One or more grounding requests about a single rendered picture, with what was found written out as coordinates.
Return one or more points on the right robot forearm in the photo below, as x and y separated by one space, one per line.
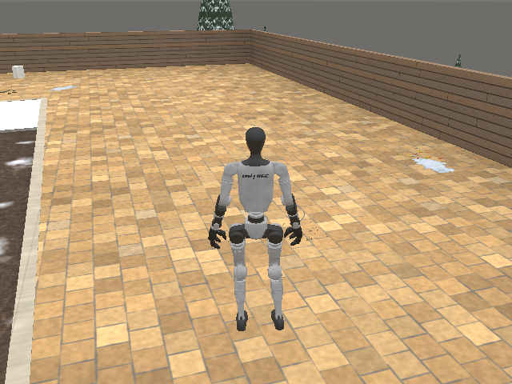
293 214

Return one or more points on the right robot shin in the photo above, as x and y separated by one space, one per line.
277 293

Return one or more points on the left robot hand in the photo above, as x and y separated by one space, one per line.
213 237

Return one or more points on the robot right upper arm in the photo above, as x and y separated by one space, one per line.
281 170

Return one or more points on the robot left foot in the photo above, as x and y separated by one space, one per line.
241 324

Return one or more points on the right robot hand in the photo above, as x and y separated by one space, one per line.
296 233

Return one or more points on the left robot forearm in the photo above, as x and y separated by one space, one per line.
218 215

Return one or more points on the robot left upper arm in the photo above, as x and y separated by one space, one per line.
227 181

